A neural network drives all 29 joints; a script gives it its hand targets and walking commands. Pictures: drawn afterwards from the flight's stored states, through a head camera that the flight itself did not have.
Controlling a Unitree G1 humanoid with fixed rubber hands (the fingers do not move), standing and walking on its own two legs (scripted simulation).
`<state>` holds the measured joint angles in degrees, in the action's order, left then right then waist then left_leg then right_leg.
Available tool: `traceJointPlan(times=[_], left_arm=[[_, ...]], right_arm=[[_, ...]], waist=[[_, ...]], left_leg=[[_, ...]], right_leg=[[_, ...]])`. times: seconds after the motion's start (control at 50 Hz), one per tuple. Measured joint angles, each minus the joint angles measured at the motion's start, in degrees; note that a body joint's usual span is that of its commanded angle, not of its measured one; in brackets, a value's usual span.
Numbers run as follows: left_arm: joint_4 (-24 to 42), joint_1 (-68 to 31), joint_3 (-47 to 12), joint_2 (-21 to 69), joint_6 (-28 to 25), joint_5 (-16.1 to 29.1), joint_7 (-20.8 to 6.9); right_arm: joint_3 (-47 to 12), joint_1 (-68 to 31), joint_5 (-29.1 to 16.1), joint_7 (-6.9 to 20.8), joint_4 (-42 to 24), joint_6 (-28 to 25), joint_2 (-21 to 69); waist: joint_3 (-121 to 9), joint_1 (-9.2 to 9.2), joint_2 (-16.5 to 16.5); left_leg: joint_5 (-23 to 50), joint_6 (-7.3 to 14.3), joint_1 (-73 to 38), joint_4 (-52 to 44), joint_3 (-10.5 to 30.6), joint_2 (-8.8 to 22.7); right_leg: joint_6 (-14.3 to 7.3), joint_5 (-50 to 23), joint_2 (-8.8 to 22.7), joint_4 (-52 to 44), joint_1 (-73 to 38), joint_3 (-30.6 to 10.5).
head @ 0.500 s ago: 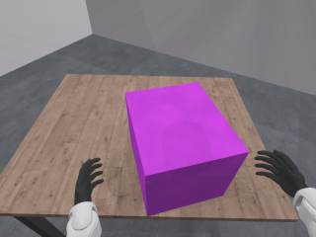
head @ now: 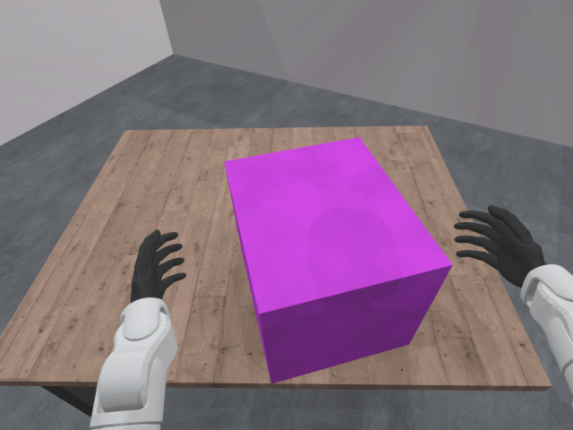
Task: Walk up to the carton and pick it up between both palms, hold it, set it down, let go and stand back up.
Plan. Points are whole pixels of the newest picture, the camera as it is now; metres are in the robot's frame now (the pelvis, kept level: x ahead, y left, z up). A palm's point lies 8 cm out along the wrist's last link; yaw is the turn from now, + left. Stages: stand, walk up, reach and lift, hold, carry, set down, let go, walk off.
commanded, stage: reach and lift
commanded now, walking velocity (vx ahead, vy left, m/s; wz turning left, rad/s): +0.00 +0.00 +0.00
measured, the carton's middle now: (317, 254) +0.42 -0.02 +0.00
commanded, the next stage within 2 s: none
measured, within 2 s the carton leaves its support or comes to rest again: neither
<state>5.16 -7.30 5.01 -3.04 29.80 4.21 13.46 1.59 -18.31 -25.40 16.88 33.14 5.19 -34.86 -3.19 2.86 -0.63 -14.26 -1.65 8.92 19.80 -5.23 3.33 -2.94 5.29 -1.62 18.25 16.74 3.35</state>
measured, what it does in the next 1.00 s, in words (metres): stands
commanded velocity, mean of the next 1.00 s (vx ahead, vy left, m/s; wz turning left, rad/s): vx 0.00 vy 0.00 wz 0.00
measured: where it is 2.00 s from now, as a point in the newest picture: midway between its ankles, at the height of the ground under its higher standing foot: outside the picture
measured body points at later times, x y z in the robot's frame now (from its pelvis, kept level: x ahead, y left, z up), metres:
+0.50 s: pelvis +0.00 +0.00 +0.00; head +0.03 +0.00 +0.45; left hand +0.33 +0.23 +0.13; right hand +0.43 -0.26 +0.14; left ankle -0.05 +0.13 -0.75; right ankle +0.04 -0.09 -0.75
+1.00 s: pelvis +0.00 +0.00 +0.00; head +0.06 -0.02 +0.45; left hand +0.38 +0.24 +0.14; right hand +0.49 -0.23 +0.16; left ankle -0.05 +0.13 -0.75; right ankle +0.04 -0.09 -0.75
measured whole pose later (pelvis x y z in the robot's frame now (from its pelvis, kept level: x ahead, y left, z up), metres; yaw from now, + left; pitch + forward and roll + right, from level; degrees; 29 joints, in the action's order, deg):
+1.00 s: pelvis +0.00 +0.00 +0.00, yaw +2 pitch +10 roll -1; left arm -8.3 -35.5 9.3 -8.3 41.1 8.1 12.7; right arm -2.4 -52.4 -25.0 13.4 49.9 16.2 -38.6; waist -4.4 7.0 -2.5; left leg -13.9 -1.9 17.4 21.4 -2.8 3.5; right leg -2.9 4.0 -1.6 16.5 22.8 5.4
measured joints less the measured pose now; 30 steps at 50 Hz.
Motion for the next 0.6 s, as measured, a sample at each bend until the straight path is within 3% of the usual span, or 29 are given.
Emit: traceJointPlan(times=[0.24,0.44,0.6], left_arm=[[0.43,-6.19,3.81,-1.93,6.85,1.04,-1.02],[1.62,-10.89,3.21,-3.18,10.44,2.31,-0.92],[-2.15,-16.56,3.44,-4.61,12.34,3.58,-0.34]], right_arm=[[-1.84,-7.91,-0.9,-1.82,0.31,5.23,-1.29],[-1.38,-14.93,-0.89,-2.3,3.71,7.78,-1.82],[-1.58,-20.37,-0.21,-2.43,7.44,9.74,-3.13]], waist=[[-0.6,0.68,0.25],[-0.67,0.95,-0.19],[-1.95,1.86,-1.41]], left_leg=[[0.44,-0.19,0.78,-0.69,0.58,0.18],[0.3,-0.23,2.97,0.35,1.72,0.11],[0.01,0.12,4.68,0.99,1.58,-0.17]], right_leg=[[-0.12,-0.43,-0.18,-1.15,0.34,0.53],[0.01,-0.92,0.03,-1.96,1.23,1.54],[0.3,-0.71,0.31,-1.29,3.03,1.34]])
